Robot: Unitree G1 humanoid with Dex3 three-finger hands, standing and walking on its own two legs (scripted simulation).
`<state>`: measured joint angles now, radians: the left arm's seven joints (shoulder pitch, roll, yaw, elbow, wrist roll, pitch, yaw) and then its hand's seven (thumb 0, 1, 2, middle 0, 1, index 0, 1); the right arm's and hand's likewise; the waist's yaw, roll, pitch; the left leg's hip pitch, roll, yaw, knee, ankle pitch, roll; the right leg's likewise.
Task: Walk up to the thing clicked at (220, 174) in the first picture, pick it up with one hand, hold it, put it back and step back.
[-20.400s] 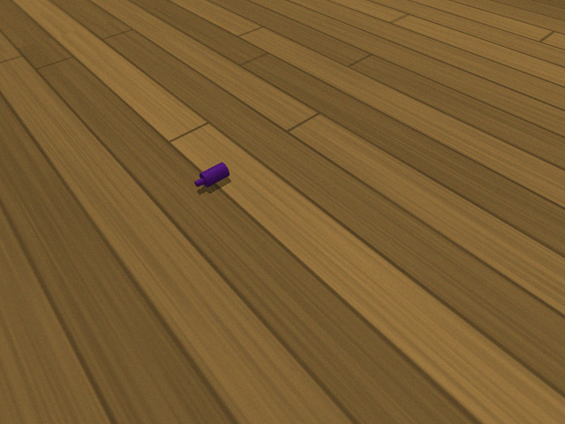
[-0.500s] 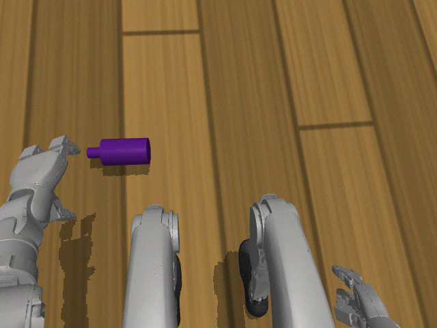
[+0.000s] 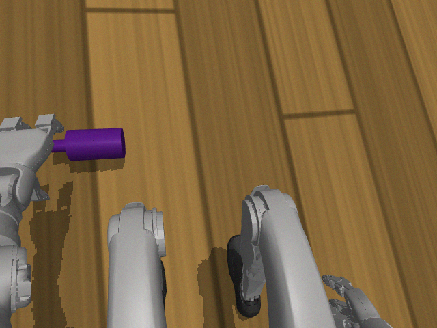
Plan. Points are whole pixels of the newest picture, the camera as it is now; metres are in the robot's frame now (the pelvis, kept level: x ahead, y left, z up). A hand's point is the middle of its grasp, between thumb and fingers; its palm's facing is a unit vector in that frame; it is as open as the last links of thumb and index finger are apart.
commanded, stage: rise first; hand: left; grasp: from above
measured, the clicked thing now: (88, 144) +0.50 +0.27 -0.33
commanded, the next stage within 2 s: approach in 0.72 s
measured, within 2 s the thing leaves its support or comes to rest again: neither
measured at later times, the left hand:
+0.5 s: hand (51, 160) +0.43 +0.30 -0.20, palm faces -0.48 -0.03 -0.88, open 14.0 cm
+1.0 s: hand (61, 151) +0.45 +0.29 -0.21, palm faces -0.47 -0.02 -0.88, open 13.9 cm
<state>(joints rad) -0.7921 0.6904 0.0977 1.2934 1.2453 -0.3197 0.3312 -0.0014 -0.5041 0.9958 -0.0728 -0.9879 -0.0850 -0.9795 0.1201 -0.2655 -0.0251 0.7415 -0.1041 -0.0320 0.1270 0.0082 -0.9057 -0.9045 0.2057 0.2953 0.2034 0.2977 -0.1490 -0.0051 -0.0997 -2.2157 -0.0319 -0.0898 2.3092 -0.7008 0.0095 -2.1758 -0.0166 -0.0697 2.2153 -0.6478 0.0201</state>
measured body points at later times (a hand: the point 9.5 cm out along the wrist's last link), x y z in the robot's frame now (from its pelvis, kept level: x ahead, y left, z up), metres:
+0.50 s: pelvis +0.01 +0.00 -0.02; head +0.25 +0.06 +0.35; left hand +0.45 +0.30 -0.15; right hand +0.07 -0.28 -0.14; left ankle +0.08 +0.11 -0.33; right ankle +0.11 -0.13 -0.33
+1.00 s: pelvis +0.01 +0.00 -0.03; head +0.26 +0.07 +0.34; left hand +0.47 +0.29 -0.16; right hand +0.07 -0.28 -0.14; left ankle +0.08 +0.11 -0.33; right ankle +0.11 -0.13 -0.33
